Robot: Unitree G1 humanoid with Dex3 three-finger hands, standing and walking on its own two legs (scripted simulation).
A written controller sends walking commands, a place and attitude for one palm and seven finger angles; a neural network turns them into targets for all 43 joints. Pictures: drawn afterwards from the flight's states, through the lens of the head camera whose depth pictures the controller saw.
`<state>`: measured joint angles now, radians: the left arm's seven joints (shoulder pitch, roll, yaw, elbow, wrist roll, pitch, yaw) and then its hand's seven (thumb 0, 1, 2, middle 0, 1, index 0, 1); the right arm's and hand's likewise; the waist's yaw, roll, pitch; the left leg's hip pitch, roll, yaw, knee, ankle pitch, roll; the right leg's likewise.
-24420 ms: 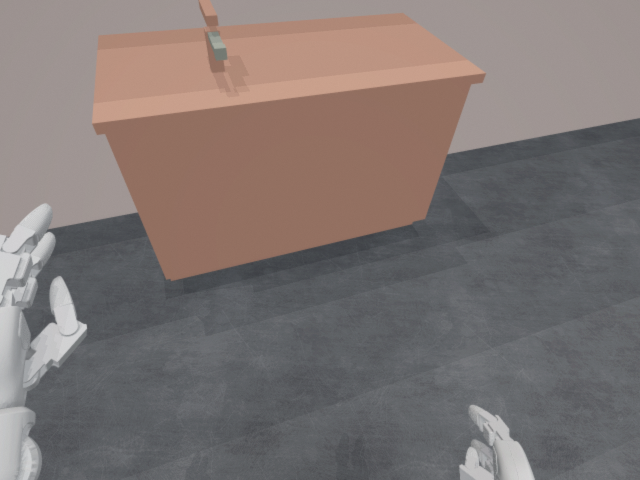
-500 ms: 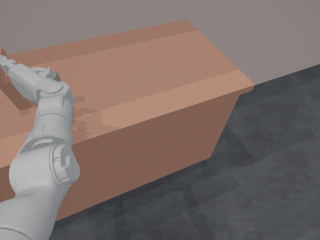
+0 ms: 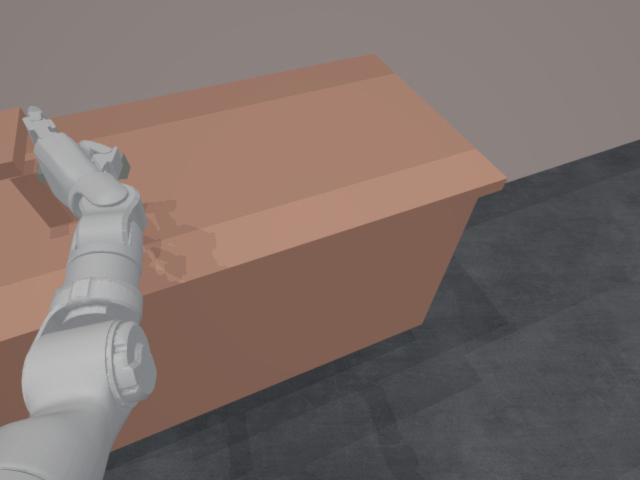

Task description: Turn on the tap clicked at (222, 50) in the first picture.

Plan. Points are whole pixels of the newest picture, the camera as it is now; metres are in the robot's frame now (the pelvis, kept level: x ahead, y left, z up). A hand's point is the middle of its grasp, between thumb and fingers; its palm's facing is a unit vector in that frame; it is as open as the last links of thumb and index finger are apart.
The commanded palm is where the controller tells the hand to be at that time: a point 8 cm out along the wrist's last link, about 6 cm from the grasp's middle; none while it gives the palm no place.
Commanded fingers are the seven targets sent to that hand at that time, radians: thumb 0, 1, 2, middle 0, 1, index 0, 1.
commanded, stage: draw the hand back beside the body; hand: left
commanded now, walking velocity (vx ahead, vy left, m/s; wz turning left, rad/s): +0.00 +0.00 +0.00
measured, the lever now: (117, 166) +0.56 +0.30 +0.08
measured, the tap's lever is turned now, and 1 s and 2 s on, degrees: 75 75 75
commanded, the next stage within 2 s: step back with the hand held close in 1.38 s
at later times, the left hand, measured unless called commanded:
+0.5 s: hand (61, 260) +0.31 +0.24 +0.17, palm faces +0.37 -0.90 -0.22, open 7.6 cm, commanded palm +0.27 +0.28 +0.18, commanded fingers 0.00 0.90 0.90 -0.18 -0.24 -0.18 -0.24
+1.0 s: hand (18, 364) +0.21 +0.24 +0.17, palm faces +0.38 -0.88 -0.29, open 7.4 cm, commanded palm +0.16 +0.28 +0.18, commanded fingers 0.00 0.90 0.90 -0.20 -0.30 -0.20 -0.30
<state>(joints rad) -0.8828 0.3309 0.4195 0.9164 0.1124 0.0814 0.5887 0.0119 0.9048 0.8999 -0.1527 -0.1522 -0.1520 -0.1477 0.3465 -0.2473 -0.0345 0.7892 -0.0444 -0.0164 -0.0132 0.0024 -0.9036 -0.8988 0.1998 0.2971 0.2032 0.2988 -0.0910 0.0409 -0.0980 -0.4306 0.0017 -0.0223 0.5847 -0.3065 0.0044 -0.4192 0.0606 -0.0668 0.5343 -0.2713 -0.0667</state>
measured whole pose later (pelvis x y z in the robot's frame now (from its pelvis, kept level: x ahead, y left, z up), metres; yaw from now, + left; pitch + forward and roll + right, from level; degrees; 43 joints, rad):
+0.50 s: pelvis -0.04 +0.01 +0.01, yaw -1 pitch -4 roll +0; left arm -0.28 0.34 0.19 0.33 -0.07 -0.09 0.13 0.01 0.90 0.90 -0.18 -0.22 -0.18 -0.21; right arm 0.17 -0.26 0.02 0.67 0.05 -0.08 -0.07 0.01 -0.90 -0.90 0.20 0.30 0.20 0.30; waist 0.04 0.06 0.02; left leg -0.14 -0.01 0.00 0.38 -0.18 0.02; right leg -0.14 0.05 -0.04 0.36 -0.16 -0.05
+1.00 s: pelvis -0.02 +0.01 +0.02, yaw -1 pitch -6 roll +0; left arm 0.27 0.30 0.24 -0.21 -0.08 -0.10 0.11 0.01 0.90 0.90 -0.20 -0.29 -0.20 -0.29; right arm 0.20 -0.23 0.02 0.68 0.01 -0.11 -0.06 0.01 -0.90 -0.90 0.20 0.30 0.20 0.30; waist 0.05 0.07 0.05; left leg -0.04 -0.01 0.01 0.32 -0.18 0.01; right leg -0.05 0.05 -0.03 0.30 -0.15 -0.06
